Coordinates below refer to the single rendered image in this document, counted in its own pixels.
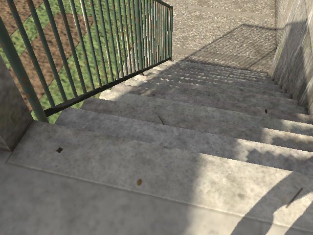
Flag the stairs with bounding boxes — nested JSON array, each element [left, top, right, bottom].
[[54, 60, 313, 175]]

